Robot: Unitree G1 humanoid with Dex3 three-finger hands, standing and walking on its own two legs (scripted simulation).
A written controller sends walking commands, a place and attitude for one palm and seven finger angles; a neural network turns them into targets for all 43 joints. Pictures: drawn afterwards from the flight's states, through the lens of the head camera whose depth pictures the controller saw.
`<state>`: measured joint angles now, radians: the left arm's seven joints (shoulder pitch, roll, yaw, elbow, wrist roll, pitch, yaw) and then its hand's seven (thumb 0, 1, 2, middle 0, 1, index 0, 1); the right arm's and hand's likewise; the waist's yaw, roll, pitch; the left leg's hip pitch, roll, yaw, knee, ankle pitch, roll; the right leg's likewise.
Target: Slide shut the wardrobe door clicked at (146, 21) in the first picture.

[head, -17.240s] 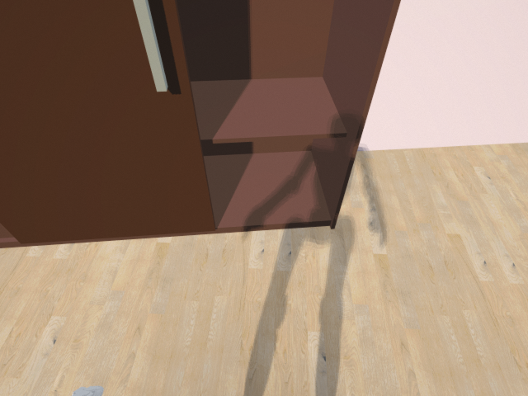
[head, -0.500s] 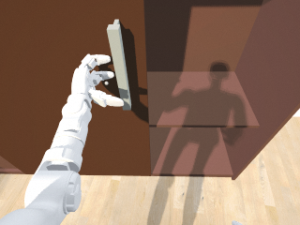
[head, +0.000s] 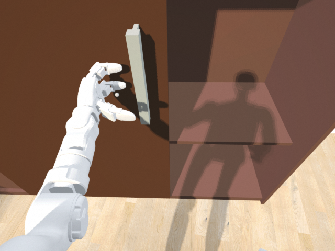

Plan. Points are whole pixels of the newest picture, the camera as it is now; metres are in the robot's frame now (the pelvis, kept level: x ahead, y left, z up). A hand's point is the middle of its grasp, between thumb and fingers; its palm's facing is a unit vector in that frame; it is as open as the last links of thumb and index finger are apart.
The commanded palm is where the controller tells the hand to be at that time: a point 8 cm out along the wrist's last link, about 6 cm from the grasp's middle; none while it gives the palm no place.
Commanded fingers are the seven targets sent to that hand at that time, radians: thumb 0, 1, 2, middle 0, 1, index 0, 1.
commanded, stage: move the hooked fingers beside the handle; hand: left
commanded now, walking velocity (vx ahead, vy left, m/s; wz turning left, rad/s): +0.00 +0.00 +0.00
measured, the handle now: (141, 80) +0.50 +0.07 +0.16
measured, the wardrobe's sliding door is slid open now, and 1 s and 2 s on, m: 0.55 0.55 0.55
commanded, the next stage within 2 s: feel for the door with the fingertips in 1.24 s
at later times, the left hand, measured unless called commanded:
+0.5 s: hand (108, 97) +0.43 +0.14 +0.16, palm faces +0.01 -1.00 -0.01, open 14.0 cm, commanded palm +0.41 +0.19 +0.15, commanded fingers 0.00 -0.50 0.30 -0.30 -1.20 -0.30 -1.20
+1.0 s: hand (112, 93) +0.44 +0.14 +0.16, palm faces -0.01 -1.00 -0.01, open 14.0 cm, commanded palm +0.42 +0.19 +0.16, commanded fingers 0.00 -0.50 0.30 -0.30 -1.20 -0.30 -1.20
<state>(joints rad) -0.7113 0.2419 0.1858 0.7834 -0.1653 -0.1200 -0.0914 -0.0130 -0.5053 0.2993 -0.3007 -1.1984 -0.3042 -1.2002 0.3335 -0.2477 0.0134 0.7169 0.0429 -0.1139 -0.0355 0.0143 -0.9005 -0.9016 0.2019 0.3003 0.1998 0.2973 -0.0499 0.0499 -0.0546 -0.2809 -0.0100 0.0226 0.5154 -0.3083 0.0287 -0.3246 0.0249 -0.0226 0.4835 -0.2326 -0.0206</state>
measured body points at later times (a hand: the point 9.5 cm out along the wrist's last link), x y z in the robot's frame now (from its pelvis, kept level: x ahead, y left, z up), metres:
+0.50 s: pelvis +0.00 +0.00 +0.00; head +0.01 -0.02 +0.45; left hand +0.42 +0.20 +0.17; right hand +0.10 -0.26 -0.12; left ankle -0.03 +0.10 -0.74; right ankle +0.01 -0.11 -0.74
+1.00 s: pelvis +0.00 +0.00 +0.00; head +0.02 -0.02 +0.45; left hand +0.43 +0.19 +0.17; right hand +0.08 -0.26 -0.12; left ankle -0.03 +0.10 -0.74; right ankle +0.01 -0.11 -0.74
